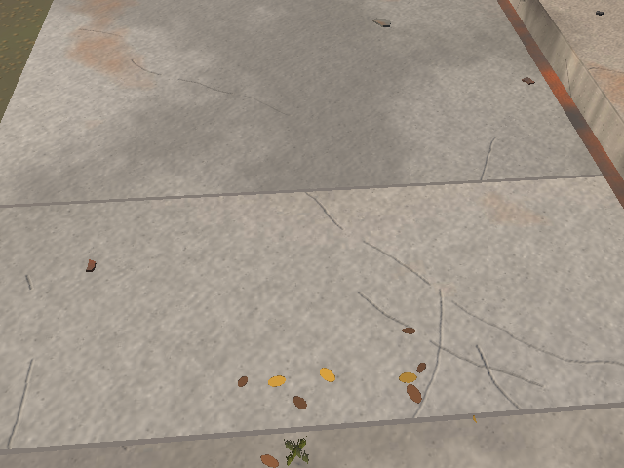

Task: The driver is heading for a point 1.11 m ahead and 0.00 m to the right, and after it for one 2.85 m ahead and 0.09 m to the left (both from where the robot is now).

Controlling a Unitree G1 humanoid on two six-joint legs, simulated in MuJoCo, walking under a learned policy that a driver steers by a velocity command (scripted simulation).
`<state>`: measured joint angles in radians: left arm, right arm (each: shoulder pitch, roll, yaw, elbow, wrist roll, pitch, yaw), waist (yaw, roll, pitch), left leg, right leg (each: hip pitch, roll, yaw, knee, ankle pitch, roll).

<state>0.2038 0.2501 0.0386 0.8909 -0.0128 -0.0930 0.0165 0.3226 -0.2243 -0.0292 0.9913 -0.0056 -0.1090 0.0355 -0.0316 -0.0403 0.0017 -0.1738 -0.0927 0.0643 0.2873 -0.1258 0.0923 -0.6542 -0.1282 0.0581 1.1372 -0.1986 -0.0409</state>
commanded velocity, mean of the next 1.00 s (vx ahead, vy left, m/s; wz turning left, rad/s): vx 0.49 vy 0.00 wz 0.00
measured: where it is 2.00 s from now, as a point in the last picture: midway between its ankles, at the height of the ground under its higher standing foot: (328, 395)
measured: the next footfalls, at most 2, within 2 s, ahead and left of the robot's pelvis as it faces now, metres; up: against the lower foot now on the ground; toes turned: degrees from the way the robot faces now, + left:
right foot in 0.30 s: +0.34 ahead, -0.17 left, +0.00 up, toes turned -2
left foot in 0.86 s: +0.65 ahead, +0.07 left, +0.00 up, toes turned +4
